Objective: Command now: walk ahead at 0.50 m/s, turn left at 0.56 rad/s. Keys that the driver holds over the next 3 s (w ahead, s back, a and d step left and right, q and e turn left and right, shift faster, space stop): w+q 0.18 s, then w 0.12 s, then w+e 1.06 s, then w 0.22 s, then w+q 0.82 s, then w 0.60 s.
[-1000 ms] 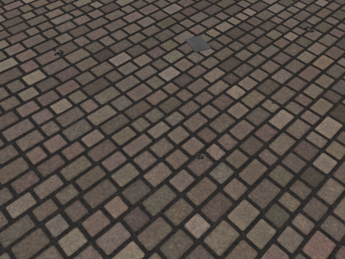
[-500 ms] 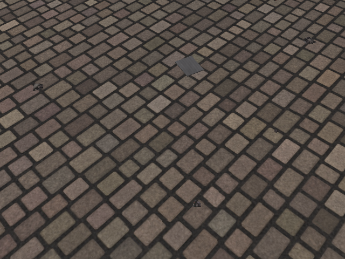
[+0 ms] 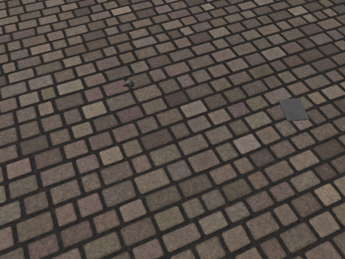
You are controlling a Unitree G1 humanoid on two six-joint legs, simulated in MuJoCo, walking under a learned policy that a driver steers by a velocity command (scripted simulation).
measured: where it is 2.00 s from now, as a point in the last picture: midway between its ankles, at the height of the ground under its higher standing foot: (210, 130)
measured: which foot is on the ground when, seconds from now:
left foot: down 0.00-0.56, up 0.58-1.00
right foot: up 0.00-0.52, down 0.54-1.00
